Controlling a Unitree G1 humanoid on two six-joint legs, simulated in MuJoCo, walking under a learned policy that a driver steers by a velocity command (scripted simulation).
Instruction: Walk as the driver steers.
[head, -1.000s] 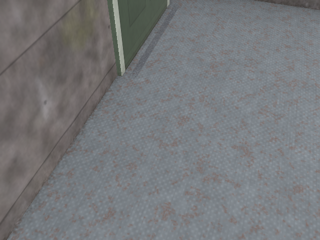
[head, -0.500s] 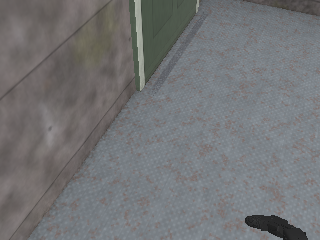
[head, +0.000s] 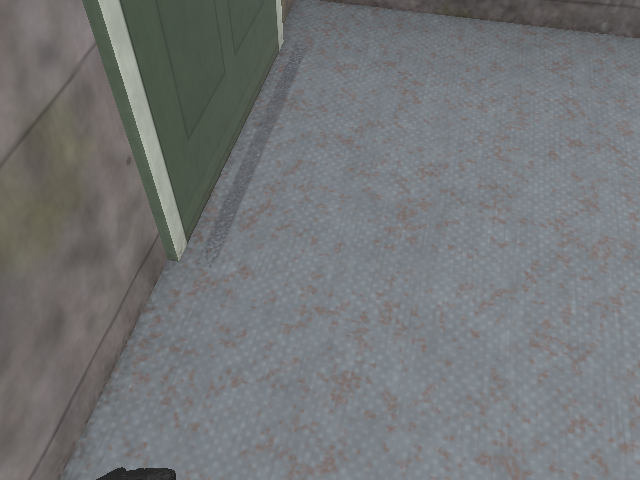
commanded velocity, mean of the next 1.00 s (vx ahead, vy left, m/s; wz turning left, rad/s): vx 0.50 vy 0.00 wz -0.55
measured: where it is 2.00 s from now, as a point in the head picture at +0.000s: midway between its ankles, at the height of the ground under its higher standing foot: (483, 290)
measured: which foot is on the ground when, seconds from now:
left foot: down 0.00-0.02, up 0.04-0.48, down 0.50-1.00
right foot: down 0.00-0.52, up 0.54-1.00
